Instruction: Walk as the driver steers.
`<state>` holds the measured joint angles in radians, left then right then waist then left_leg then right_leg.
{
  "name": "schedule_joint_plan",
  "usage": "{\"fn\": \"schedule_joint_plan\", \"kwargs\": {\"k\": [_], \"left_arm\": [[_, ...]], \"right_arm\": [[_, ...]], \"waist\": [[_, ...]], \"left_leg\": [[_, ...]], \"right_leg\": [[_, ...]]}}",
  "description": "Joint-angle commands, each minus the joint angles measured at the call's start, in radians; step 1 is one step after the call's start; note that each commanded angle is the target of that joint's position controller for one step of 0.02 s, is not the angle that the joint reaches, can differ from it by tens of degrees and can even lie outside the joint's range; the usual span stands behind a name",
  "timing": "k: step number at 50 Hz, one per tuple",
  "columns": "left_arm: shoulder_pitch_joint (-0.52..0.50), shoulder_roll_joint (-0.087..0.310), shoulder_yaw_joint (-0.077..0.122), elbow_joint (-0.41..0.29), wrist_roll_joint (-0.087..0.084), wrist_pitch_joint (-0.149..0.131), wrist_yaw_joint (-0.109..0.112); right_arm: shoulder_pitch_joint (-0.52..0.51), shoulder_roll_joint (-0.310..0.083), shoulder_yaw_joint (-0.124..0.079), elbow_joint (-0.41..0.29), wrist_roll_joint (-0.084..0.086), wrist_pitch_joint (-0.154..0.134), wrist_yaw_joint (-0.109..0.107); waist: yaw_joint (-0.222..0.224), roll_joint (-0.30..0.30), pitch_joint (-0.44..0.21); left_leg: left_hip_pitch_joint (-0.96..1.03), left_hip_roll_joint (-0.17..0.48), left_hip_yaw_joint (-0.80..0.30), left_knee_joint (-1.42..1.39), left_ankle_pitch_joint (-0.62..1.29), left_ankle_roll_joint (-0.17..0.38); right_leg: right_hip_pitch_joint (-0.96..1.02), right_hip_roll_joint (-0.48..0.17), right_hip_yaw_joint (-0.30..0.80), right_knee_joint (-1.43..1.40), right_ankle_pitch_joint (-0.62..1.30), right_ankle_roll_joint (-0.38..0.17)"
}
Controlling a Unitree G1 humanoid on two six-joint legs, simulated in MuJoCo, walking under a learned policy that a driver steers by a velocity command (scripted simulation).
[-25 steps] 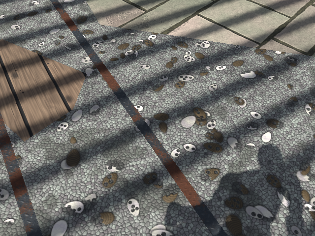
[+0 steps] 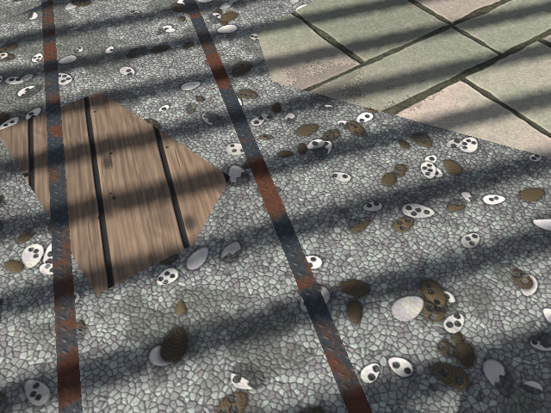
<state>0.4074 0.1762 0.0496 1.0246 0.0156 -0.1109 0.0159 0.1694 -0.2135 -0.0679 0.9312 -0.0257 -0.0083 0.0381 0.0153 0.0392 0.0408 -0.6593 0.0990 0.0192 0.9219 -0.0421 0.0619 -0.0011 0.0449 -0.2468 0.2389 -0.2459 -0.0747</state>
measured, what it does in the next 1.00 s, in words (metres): walks ahead, turning left: left foot, then right foot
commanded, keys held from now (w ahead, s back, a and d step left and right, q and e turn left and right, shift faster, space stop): w+q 0.60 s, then e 0.40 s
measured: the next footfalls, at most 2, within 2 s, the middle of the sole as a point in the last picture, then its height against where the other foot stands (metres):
left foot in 0.22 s outside the picture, level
right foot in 0.74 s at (279, 363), level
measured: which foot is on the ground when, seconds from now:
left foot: up 0.00-0.20, down 0.22-0.74, up 0.76-1.00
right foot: down 0.00-0.22, up 0.24-0.72, down 0.74-1.00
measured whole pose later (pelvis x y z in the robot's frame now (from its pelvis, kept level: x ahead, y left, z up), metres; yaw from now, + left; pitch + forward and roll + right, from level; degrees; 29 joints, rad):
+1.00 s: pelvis +0.48 +0.08 -0.01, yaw +18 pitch +0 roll +1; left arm 0.27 0.24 0.04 0.86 0.01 -0.03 -0.01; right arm 0.16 -0.25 -0.04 0.81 -0.03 0.00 -0.01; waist 0.02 0.03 0.10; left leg -0.50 -0.01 -0.07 1.04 -0.40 -0.02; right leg -0.32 0.09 0.03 0.38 -0.06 -0.09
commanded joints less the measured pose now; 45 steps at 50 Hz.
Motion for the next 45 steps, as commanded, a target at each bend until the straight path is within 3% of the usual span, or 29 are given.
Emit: {"fn": "schedule_joint_plan", "kwargs": {"k": [1,4,6,8,9,10,11,12,13,14,15,17,19,22,27,31,34,36,37,38,39,40,41,42,43,45], "left_arm": [[0.028,0.113,0.015,-0.038,-0.001,-0.012,0.01],[0.077,0.128,0.018,-0.019,0.003,0.0,0.02],[0.07,0.148,0.022,-0.019,0.006,0.01,0.027],[0.046,0.18,0.032,-0.027,0.01,0.022,0.033],[0.034,0.195,0.037,-0.035,0.011,0.032,0.03],[0.019,0.205,0.041,-0.047,0.008,0.04,0.022],[-0.006,0.192,0.037,-0.078,0.001,0.04,0.015],[-0.005,0.094,0.025,-0.161,-0.009,0.03,-0.007],[-0.125,0.164,0.032,-0.198,-0.001,0.013,-0.015],[-0.169,0.146,0.025,-0.218,-0.012,0.0,-0.02],[-0.143,0.148,0.025,-0.204,-0.014,-0.007,-0.017],[-0.111,0.136,0.024,-0.196,0.023,0.027,-0.015],[-0.111,0.126,0.022,-0.207,0.036,0.061,-0.024],[-0.219,0.125,0.018,-0.255,0.032,0.079,-0.03],[-0.407,0.137,0.01,-0.33,0.025,0.081,-0.036],[-0.503,0.133,-0.006,-0.375,0.019,0.067,-0.043],[-0.434,0.127,-0.014,-0.355,0.018,0.043,-0.04],[-0.229,0.179,0.006,-0.286,0.019,0.027,-0.026],[-0.097,0.197,0.011,-0.246,0.024,0.012,-0.017],[0.037,0.262,0.02,-0.222,0.036,0.004,-0.008],[0.033,0.32,0.038,-0.202,0.019,0.017,-0.021],[-0.03,0.252,0.029,-0.225,-0.024,0.035,-0.032],[-0.14,0.185,0.012,-0.241,-0.032,0.039,-0.033],[-0.198,0.149,0.001,-0.252,-0.024,0.045,-0.032],[-0.198,0.157,0.002,-0.247,-0.024,0.048,-0.027],[-0.169,0.187,0.01,-0.225,-0.02,0.055,-0.025]], "right_arm": [[-0.104,0.0,0.014,-0.085,-0.001,-0.009,0.01],[-0.169,-0.006,0.018,-0.121,-0.006,-0.011,0.014],[-0.149,-0.022,0.012,-0.124,-0.007,-0.011,0.013],[-0.061,-0.047,-0.001,-0.105,-0.009,-0.009,0.006],[0.019,-0.067,-0.013,-0.084,-0.01,-0.012,0.002],[0.135,-0.095,-0.029,-0.049,-0.015,-0.021,-0.005],[0.257,-0.177,-0.059,-0.023,-0.029,-0.026,-0.018],[0.198,-0.278,-0.083,-0.052,-0.013,-0.015,-0.022],[0.221,-0.278,-0.08,-0.056,0.005,-0.002,-0.026],[0.167,-0.232,-0.066,-0.051,0.01,-0.003,-0.035],[0.127,-0.174,-0.052,-0.049,0.014,-0.01,-0.036],[0.074,-0.131,-0.033,-0.061,0.022,-0.032,-0.046],[0.102,-0.146,-0.031,-0.057,0.031,-0.054,-0.043],[0.169,-0.182,-0.038,-0.053,0.029,-0.061,-0.039],[0.279,-0.186,-0.037,-0.053,0.025,-0.053,-0.039],[0.324,-0.188,-0.034,-0.053,0.016,-0.049,-0.05],[0.321,-0.162,-0.018,-0.042,0.011,-0.055,-0.06],[0.271,-0.194,-0.021,-0.044,0.009,-0.069,-0.064],[0.241,-0.202,-0.022,-0.051,0.017,-0.075,-0.061],[0.261,-0.148,-0.008,-0.083,0.027,-0.08,-0.061],[0.49,-0.084,-0.004,-0.045,0.075,-0.065,-0.063],[0.455,-0.159,-0.008,-0.018,0.021,-0.052,-0.067],[0.332,-0.157,-0.006,-0.041,0.001,-0.047,-0.062],[0.254,-0.149,-0.002,-0.065,-0.011,-0.044,-0.058],[0.202,-0.15,-0.002,-0.085,-0.016,-0.033,-0.052],[0.217,-0.126,0.004,-0.094,-0.016,-0.007,-0.046]], "waist": [[0.004,-0.102,0.069],[0.02,-0.102,0.077],[-0.003,-0.122,0.052],[-0.05,-0.154,-0.005],[-0.082,-0.156,-0.053],[-0.135,-0.129,-0.115],[-0.198,-0.035,-0.192],[-0.107,0.218,-0.245],[-0.144,0.022,-0.232],[-0.109,-0.021,-0.117],[-0.056,-0.094,-0.034],[0.006,-0.089,-0.02],[0.02,-0.063,-0.031],[-0.009,-0.027,-0.011],[-0.083,0.015,-0.002],[-0.112,0.027,0.013],[-0.089,0.052,-0.008],[0.008,0.071,-0.082],[0.081,0.045,-0.14],[0.103,-0.086,-0.272],[-0.004,-0.326,-0.429],[-0.011,-0.153,-0.397],[-0.023,-0.1,-0.24],[-0.029,-0.06,-0.156],[-0.03,-0.073,-0.111],[-0.057,-0.101,-0.116]], "left_leg": [[0.004,-0.018,0.067,-0.147,0.062,0.003],[0.019,-0.044,0.119,-0.245,0.015,0.035],[0.086,-0.088,0.15,-0.274,-0.064,0.072],[0.193,-0.149,0.176,-0.279,-0.175,0.119],[0.28,-0.178,0.174,-0.306,-0.218,0.144],[0.442,-0.201,0.151,-0.39,-0.206,0.172],[0.665,-0.067,-0.054,-0.472,-0.277,0.228],[0.95,0.218,-0.635,-0.576,-0.249,0.389],[0.919,0.237,-0.697,-0.66,-0.219,0.4],[0.816,0.227,-0.565,-0.674,-0.177,0.363],[0.677,0.184,-0.469,-0.694,-0.053,0.31],[0.551,0.085,-0.328,-0.702,0.112,0.254],[0.518,0.044,-0.281,-0.704,0.215,0.246],[0.513,0.011,-0.263,-0.718,0.241,0.219],[0.63,-0.001,-0.301,-0.694,0.261,0.171],[0.719,0.006,-0.306,-0.639,0.378,0.165],[0.696,-0.002,-0.247,-0.569,0.62,0.094],[0.718,-0.012,-0.232,-0.394,0.789,0.05],[0.664,-0.053,-0.196,-0.224,0.688,0.032],[0.5,-0.127,-0.141,0.063,0.219,0.008],[0.276,-0.285,-0.107,0.377,-0.577,-0.036],[0.25,-0.223,-0.152,0.411,-0.488,-0.029],[0.198,-0.177,-0.129,0.386,-0.425,-0.04],[0.172,-0.145,-0.11,0.338,-0.392,-0.045],[0.168,-0.123,-0.099,0.302,-0.372,-0.052],[0.247,-0.117,-0.082,0.231,-0.349,-0.068]], "right_leg": [[-0.039,-0.272,0.062,-0.095,0.472,-0.025],[0.064,-0.3,0.021,-0.051,0.6,-0.027],[0.114,-0.313,-0.013,0.036,0.847,-0.023],[0.146,-0.324,-0.033,0.197,1.08,-0.028],[0.139,-0.328,-0.033,0.338,1.091,-0.035],[0.068,-0.321,-0.039,0.542,0.978,-0.024],[-0.141,-0.282,-0.042,0.848,0.653,0.007],[-0.623,-0.029,0.035,1.239,-0.275,0.076],[-0.746,-0.046,0.254,1.272,-0.229,0.065],[-0.782,-0.104,0.278,1.208,-0.137,0.057],[-0.722,-0.141,0.274,1.093,-0.083,0.058],[-0.6,-0.17,0.28,0.974,-0.064,0.083],[-0.573,-0.169,0.265,0.911,-0.06,0.108],[-0.636,-0.167,0.241,0.791,0.039,0.133],[-0.731,-0.135,0.243,0.594,0.185,0.135],[-0.729,-0.091,0.228,0.443,0.215,0.112],[-0.504,-0.038,0.19,0.307,0.245,0.05],[-0.3,0.002,0.188,0.24,0.248,0.002],[-0.131,-0.043,0.216,0.165,0.41,-0.021],[0.115,-0.268,0.422,0.265,0.854,-0.07],[0.33,-0.513,0.773,0.289,1.312,-0.287],[0.226,-0.444,0.789,0.217,1.166,-0.273],[0.094,-0.379,0.668,0.181,1.004,-0.247],[-0.002,-0.323,0.603,0.142,0.903,-0.215],[-0.068,-0.282,0.555,0.109,0.872,-0.198],[-0.168,-0.236,0.508,0.082,0.831,-0.173]]}}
